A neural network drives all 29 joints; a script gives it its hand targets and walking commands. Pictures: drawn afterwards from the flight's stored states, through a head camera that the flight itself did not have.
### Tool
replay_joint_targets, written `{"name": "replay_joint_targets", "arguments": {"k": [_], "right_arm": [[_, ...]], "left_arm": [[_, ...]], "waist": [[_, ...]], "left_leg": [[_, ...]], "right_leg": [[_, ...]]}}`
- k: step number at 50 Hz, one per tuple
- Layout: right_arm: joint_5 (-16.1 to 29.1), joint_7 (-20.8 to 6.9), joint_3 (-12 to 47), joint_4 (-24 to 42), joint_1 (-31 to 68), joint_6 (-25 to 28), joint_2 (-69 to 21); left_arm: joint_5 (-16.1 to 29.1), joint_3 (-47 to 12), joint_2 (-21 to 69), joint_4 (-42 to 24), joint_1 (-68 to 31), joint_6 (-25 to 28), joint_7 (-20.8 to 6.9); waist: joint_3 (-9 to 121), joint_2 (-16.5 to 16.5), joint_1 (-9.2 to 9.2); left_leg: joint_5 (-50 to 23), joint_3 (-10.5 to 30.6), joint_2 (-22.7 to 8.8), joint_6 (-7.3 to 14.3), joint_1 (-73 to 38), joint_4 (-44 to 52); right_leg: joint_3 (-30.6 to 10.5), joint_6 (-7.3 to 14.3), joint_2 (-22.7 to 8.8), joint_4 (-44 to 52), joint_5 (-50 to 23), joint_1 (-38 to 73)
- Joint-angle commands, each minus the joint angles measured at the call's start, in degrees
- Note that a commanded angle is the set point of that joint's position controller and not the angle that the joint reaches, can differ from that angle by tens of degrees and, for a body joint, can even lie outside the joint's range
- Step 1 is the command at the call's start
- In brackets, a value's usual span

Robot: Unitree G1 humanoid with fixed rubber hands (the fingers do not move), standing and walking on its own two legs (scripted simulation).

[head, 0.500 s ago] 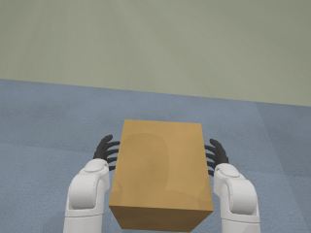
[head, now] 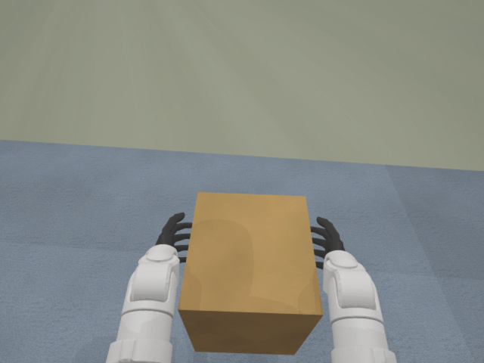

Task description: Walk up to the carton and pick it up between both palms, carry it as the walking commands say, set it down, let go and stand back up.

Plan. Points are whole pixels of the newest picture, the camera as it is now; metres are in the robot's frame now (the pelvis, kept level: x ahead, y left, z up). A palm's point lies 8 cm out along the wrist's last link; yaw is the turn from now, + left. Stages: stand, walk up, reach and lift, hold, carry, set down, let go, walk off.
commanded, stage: hold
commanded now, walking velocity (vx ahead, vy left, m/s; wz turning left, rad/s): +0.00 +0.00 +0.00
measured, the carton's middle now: (248, 277) +0.29 +0.00 -0.03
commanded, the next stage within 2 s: set down in 0.42 s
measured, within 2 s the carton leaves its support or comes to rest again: neither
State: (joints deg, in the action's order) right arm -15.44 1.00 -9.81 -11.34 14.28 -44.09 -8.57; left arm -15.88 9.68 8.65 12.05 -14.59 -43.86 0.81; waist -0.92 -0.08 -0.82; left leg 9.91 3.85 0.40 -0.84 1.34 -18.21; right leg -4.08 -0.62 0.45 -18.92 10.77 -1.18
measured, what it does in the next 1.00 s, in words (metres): stands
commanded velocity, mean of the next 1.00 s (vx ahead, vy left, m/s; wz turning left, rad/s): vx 0.00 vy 0.00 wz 0.00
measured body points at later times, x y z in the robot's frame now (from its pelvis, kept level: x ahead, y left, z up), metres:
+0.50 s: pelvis -0.02 +0.00 +0.00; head -0.07 +0.01 +0.44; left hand +0.29 +0.14 +0.04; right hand +0.29 -0.15 +0.05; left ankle +0.01 +0.13 -0.75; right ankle +0.01 -0.13 -0.75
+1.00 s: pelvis -0.03 +0.00 -0.02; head +0.02 +0.00 +0.43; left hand +0.31 +0.14 -0.03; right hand +0.31 -0.15 -0.03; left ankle +0.01 +0.13 -0.75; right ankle +0.01 -0.13 -0.75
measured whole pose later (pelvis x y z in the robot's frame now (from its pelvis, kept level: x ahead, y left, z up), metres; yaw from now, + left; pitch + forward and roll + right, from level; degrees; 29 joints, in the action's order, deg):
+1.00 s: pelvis -0.03 +0.00 -0.02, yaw +0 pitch +4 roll +0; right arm -22.7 -1.0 -23.9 -27.8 24.9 -26.0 -11.9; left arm -21.6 22.8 12.0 27.2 -25.1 -27.5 0.4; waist -2.1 0.0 -1.2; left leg 12.1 4.0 1.1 -0.9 22.8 -31.0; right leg -4.1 -0.9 0.7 -31.7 13.1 -22.6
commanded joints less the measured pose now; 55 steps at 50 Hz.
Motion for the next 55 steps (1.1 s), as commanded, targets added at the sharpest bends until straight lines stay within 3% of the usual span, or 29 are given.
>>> {"name": "replay_joint_targets", "arguments": {"k": [1,21,22,26,31,43,55], "right_arm": [[14.0,-13.9,28.0,2.3,23.9,2.3,-53.0],[12.7,-15.0,23.7,-5.2,30.9,2.9,-55.0],[10.6,-15.4,22.4,-4.7,27.8,3.4,-54.8],[9.0,-16.2,18.7,-9.2,31.3,4.2,-53.6],[8.2,-16.8,16.4,-13.4,36.1,6.8,-53.3],[3.6,-15.1,12.9,-20.3,36.8,15.7,-53.2],[1.6,-14.6,13.6,-21.0,36.5,23.9,-51.7]], "left_arm": [[14.5,-27.6,52.7,-2.0,-22.7,1.6,-14.0],[13.7,-24.2,54.8,3.2,-31.9,2.0,-15.0],[14.2,-27.1,57.9,1.7,-32.0,2.7,-14.6],[10.9,-21.3,55.8,7.9,-32.8,3.7,-14.1],[8.2,-16.4,56.2,12.5,-34.5,6.7,-13.2],[5.8,-14.0,55.9,17.3,-37.4,15.3,-12.8],[3.2,-14.4,55.2,17.9,-36.1,23.5,-12.8]], "waist": [[10.9,0.8,0.17],[10.6,0.2,0.58],[9.9,0.3,-3.61],[7.0,-1.0,-1.87],[8.3,-0.3,0.07],[16.9,0.4,-0.70],[26.3,-0.2,-0.68]], "left_leg": [[-12.4,-1.0,5.8,0.4,-2.9,1.6],[-2.8,-1.2,5.2,0.5,-0.8,1.2],[-3.5,0.7,4.3,0.8,-1.7,-0.3],[2.1,0.8,4.4,1.2,1.7,-0.4],[3.3,0.7,4.3,1.6,4.1,-1.8],[-3.1,0.5,4.9,1.1,9.0,-7.4],[-8.6,-0.2,6.3,0.6,18.5,-13.9]], "right_leg": [[0.2,-0.2,5.1,2.5,-12.6,1.2],[0.6,0.5,5.1,2.2,-2.0,-0.6],[0.3,1.2,5.4,1.9,-3.8,-1.4],[0.8,1.2,5.0,1.1,1.9,-3.6],[0.7,1.2,4.6,-1.0,3.8,-6.4],[0.0,1.5,4.5,-6.5,-2.6,-13.0],[0.3,1.5,5.7,-12.8,-9.3,-20.3]]}}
